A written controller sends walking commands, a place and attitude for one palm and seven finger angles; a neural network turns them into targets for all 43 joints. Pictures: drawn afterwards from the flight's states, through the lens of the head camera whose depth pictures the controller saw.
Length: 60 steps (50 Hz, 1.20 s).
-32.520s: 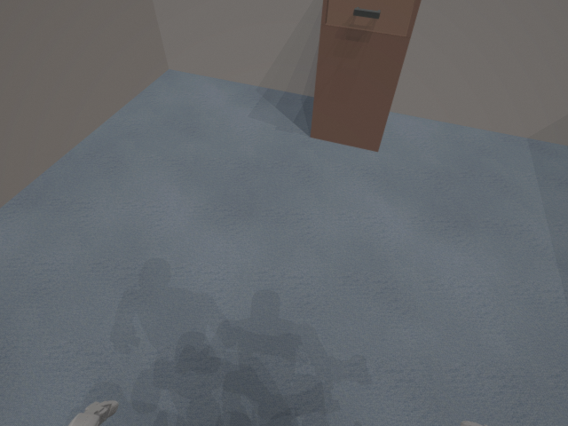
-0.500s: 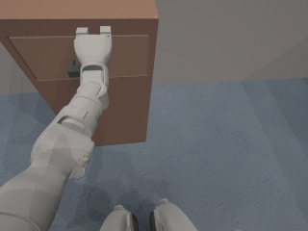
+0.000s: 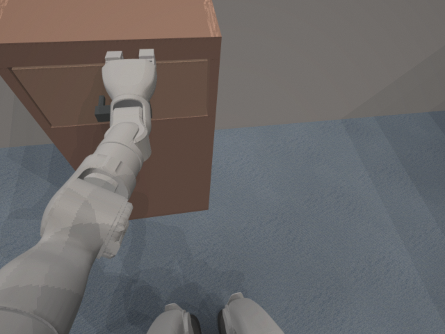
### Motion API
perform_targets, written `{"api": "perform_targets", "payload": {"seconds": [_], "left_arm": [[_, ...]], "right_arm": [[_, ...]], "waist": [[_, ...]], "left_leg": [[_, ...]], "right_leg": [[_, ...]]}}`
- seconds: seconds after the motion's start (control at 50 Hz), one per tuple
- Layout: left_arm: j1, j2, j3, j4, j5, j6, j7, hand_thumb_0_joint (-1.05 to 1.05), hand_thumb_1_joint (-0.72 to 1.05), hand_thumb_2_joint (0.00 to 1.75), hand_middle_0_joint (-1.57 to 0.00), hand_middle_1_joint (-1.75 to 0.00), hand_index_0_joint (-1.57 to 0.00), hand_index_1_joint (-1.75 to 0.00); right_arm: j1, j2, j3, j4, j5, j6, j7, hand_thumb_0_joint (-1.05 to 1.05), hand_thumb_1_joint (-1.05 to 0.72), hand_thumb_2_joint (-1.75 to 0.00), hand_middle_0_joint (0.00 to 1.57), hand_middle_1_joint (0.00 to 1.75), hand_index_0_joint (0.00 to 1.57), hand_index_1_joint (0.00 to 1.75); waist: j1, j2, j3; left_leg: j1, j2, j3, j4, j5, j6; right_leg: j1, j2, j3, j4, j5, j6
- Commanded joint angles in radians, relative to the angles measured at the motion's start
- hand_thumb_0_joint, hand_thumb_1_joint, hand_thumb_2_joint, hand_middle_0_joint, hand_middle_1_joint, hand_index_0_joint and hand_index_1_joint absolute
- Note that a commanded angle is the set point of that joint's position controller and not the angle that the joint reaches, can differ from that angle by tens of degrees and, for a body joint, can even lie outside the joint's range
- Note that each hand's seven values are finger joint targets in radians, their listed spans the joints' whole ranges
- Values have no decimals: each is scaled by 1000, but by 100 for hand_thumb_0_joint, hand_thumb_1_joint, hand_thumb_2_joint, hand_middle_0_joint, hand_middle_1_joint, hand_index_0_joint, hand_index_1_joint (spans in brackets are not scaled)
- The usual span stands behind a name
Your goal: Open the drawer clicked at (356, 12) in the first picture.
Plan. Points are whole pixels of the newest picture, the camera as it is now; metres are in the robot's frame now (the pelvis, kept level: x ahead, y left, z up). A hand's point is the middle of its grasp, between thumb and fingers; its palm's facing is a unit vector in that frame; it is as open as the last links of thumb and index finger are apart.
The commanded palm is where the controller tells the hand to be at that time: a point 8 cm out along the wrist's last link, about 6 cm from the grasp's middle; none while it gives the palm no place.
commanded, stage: lift the fingers back up to retry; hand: left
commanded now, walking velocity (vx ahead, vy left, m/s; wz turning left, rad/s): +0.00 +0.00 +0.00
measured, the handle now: (124, 105) +0.58 +0.12 +0.02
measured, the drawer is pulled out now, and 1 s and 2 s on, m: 0.00 0.00 0.00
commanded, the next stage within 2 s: re-aim the fingers above the handle in 0.42 s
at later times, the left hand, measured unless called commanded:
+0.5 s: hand (136, 98) +0.54 +0.09 +0.08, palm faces +0.06 -0.04 -1.00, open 13.4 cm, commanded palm +0.53 +0.12 +0.12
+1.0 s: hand (136, 97) +0.54 +0.09 +0.08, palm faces +0.05 -0.03 -1.00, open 13.4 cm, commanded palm +0.53 +0.12 +0.12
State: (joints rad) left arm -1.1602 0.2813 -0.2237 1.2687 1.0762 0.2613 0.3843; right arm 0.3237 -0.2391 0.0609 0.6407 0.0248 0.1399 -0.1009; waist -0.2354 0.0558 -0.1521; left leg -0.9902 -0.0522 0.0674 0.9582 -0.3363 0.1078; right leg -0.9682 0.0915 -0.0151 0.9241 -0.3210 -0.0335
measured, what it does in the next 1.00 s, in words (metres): stands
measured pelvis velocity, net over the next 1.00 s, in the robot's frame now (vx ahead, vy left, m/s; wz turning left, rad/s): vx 0.04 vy -0.02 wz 0.01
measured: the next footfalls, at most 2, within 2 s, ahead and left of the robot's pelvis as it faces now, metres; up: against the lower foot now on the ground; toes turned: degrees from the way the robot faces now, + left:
none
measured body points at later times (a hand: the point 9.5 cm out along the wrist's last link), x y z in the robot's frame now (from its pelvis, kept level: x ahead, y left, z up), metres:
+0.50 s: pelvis +0.03 +0.00 +0.03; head +0.12 +0.00 +0.47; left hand +0.53 +0.09 +0.13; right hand +0.05 -0.26 -0.10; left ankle +0.06 +0.05 -0.67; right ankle +0.06 -0.10 -0.67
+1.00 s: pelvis +0.04 -0.02 +0.03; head +0.12 -0.02 +0.48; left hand +0.53 +0.08 +0.13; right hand +0.08 -0.28 -0.09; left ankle +0.06 +0.05 -0.67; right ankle +0.06 -0.10 -0.67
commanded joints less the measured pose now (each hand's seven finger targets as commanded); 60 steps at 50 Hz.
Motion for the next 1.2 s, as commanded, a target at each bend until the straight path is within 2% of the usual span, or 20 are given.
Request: {"api": "perform_targets", "payload": {"seconds": [0.0,0.06,0.22,0.28,0.36,0.44,0.54,0.6,0.7,0.72,0.74,0.84,0.88,0.9,0.96,1.0,1.02,1.08,1.1,1.18], "left_arm": [[-376,382,116,-46,-33,41,-6,0,-50,30,-30,-120,-30,-120],[-425,383,125,-108,-28,16,13,0,-50,30,-30,-120,-30,-120],[-446,416,169,-182,-20,-7,72,0,-50,30,-30,-120,-30,-120],[-433,380,148,-155,-11,-4,88,0,-50,30,-30,-120,-30,-120],[-422,388,173,-169,0,-2,108,0,-50,30,-30,-120,-30,-120],[-383,341,152,-145,3,15,120,0,-50,30,-30,-120,-30,-120],[-358,326,153,-169,9,19,122,0,-50,30,-30,-120,-30,-120],[-356,294,132,-149,8,22,117,0,-50,30,-30,-120,-30,-120],[-369,298,126,-169,15,22,115,0,-50,30,-30,-120,-30,-120],[-346,316,143,-163,19,24,115,0,-50,30,-30,-120,-30,-120],[-358,274,110,-173,17,24,114,0,-50,30,-30,-120,-30,-120],[-360,262,106,-194,18,16,109,0,-50,30,-30,-120,-30,-120],[-356,300,128,-192,18,11,105,0,-50,30,-30,-120,-30,-120],[-333,331,152,-181,16,14,102,0,-50,30,-30,-120,-30,-120],[-346,311,137,-208,10,2,92,0,-50,30,-30,-120,-30,-120],[-299,367,172,-199,12,-4,88,0,-50,30,-30,-120,-30,-120],[-305,334,144,-202,5,-7,84,0,-50,30,-30,-120,-30,-120],[-267,387,187,-216,2,-30,78,0,-50,30,-30,-120,-30,-120],[-264,366,167,-215,0,-34,74,0,-50,30,-30,-120,-30,-120],[-234,365,170,-234,1,-60,71,0,-50,30,-30,-120,-30,-120]], "right_arm": [[110,-171,-60,-74,-8,-29,-17,0,-90,-90,20,30,20,30],[114,-165,-69,-72,-10,-40,-9,0,-90,-90,20,30,20,30],[109,-163,-80,-65,-8,-64,4,0,-90,-90,20,30,20,30],[115,-162,-83,-49,-9,-71,10,0,-90,-90,20,30,20,30],[108,-163,-91,-41,-17,-71,19,0,-90,-90,20,30,20,30],[103,-159,-93,-39,-19,-69,30,0,-90,-90,20,30,20,30],[91,-155,-101,-39,-20,-59,34,0,-90,-90,20,30,20,30],[87,-155,-101,-33,-20,-56,36,0,-90,-90,20,30,20,30],[81,-152,-101,-33,-21,-52,34,0,-90,-90,20,30,20,30],[79,-150,-102,-34,-19,-51,34,0,-90,-90,20,30,20,30],[74,-149,-103,-35,-20,-50,35,0,-90,-90,20,30,20,30],[74,-145,-106,-33,-20,-52,38,0,-90,-90,20,30,20,30],[74,-143,-106,-28,-19,-51,34,0,-90,-90,20,30,20,30],[73,-143,-103,-30,-17,-49,32,0,-90,-90,20,30,20,30],[69,-140,-106,-30,-17,-51,31,0,-90,-90,20,30,20,30],[64,-140,-102,-34,-12,-48,27,0,-90,-90,20,30,20,30],[63,-138,-99,-36,-12,-49,26,0,-90,-90,20,30,20,30],[59,-137,-101,-39,-8,-55,25,0,-90,-90,20,30,20,30],[57,-137,-100,-39,-8,-57,23,0,-90,-90,20,30,20,30],[57,-133,-104,-41,-5,-65,26,0,-90,-90,20,30,20,30]], "waist": [[17,-96,-301],[27,-64,-331],[57,-63,-382],[45,-85,-348],[62,-61,-385],[64,-60,-346],[77,-55,-370],[60,-83,-327],[60,-68,-333],[74,-75,-339],[61,-64,-333],[64,-60,-346],[65,-66,-357],[79,-68,-348],[74,-77,-356],[95,-77,-354],[85,-83,-343],[107,-85,-341],[97,-92,-326],[108,-80,-328]], "left_leg": [[165,34,-100,-193,-191,-56],[205,36,-106,-210,-170,-56],[294,37,-105,-261,-121,-56],[304,39,-106,-269,-103,-55],[352,38,-102,-270,-20,-59],[368,37,-97,-277,6,-62],[403,37,-92,-281,60,-65],[403,39,-94,-284,54,-64],[399,33,-83,-285,65,-61],[397,32,-82,-284,70,-62],[405,32,-81,-286,66,-62],[419,29,-77,-285,77,-60],[409,27,-69,-283,84,-57],[387,24,-68,-286,76,-58],[390,22,-61,-288,89,-57],[372,20,-58,-293,76,-58],[361,17,-56,-295,66,-57],[354,17,-51,-303,58,-58],[348,15,-50,-302,54,-57],[355,15,-44,-306,62,-58]], "right_leg": [[226,-36,46,-211,-217,18],[249,-35,43,-213,-181,12],[333,-33,44,-254,-131,10],[319,-31,41,-262,-114,11],[345,-29,41,-265,-54,1],[342,-25,37,-276,-35,1],[373,-25,38,-278,8,-3],[354,-23,36,-286,5,1],[384,-27,48,-294,27,2],[397,-27,49,-293,29,0],[386,-27,50,-297,27,0],[405,-26,53,-301,42,0],[438,-29,66,-307,64,3],[459,-31,70,-310,62,3],[492,-35,80,-321,91,5],[518,-37,88,-323,88,7],[523,-39,92,-329,87,10],[558,-44,103,-340,86,10],[554,-45,109,-345,90,13],[573,-48,116,-351,105,12]]}}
